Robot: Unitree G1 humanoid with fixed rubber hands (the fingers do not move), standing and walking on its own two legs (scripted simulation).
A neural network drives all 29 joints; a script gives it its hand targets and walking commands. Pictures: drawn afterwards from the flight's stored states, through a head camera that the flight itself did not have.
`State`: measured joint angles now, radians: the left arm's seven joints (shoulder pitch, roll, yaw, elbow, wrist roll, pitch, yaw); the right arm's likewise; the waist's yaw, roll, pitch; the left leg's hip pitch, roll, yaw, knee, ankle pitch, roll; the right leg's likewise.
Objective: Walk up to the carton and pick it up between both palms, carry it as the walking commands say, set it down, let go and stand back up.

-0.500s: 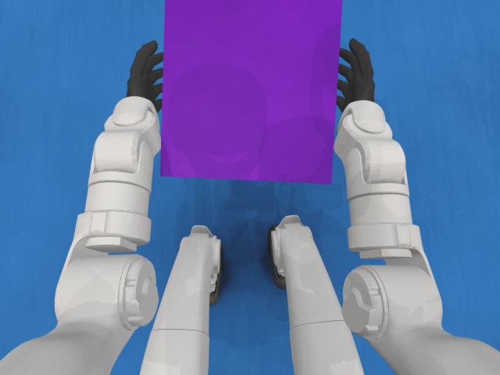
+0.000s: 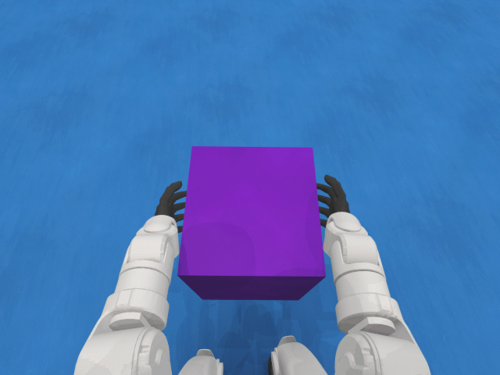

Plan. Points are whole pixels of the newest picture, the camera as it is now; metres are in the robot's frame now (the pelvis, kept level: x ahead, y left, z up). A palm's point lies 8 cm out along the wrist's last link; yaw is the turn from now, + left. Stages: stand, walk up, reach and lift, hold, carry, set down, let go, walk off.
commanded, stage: reach and lift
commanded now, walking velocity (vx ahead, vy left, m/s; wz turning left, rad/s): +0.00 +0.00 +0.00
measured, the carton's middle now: (251, 232) +0.38 -0.02 -0.06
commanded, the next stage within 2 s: none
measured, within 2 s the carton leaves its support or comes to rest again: neither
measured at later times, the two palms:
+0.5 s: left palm (157, 212) +0.37 +0.12 +0.05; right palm (350, 209) +0.35 -0.17 +0.06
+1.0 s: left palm (142, 204) +0.35 +0.13 +0.11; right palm (359, 201) +0.34 -0.16 +0.11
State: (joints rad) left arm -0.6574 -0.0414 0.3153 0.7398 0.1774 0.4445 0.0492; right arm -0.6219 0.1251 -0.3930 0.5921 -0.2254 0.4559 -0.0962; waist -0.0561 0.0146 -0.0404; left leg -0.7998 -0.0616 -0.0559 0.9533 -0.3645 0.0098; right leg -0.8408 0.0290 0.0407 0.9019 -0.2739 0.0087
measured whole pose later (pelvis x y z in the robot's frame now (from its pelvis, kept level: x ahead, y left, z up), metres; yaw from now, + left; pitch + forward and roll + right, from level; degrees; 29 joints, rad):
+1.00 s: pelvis +0.04 +0.00 +0.05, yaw +0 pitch -7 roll +0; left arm -0.44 -0.10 0.24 0.49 0.21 0.72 0.02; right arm -0.38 0.15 -0.27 0.36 -0.23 0.71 -0.08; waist -0.03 0.02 0.01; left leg -0.14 -0.04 -0.07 0.54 -0.27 0.02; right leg -0.19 0.03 0.05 0.51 -0.19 0.00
